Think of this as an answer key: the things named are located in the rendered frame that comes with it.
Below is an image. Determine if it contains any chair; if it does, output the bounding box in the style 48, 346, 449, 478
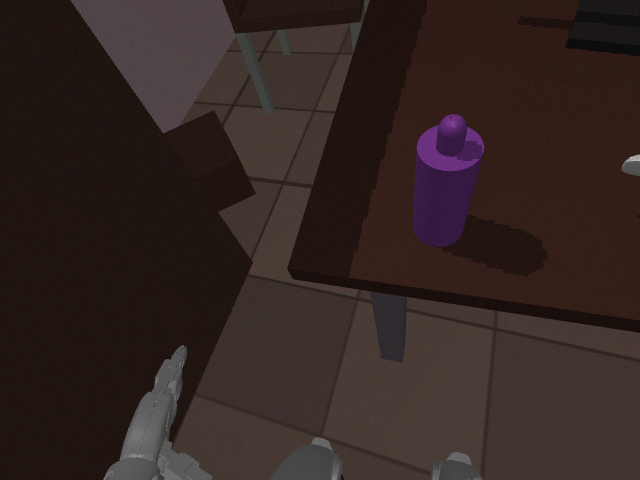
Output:
223, 0, 370, 115

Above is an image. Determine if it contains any right robot hand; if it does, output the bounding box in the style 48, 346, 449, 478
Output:
621, 154, 640, 176

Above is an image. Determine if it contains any left robot hand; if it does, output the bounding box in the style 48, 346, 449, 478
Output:
119, 345, 213, 480

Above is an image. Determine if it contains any table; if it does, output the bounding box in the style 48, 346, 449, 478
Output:
287, 0, 640, 363

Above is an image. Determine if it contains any left robot arm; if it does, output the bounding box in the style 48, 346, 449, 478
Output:
103, 458, 160, 480

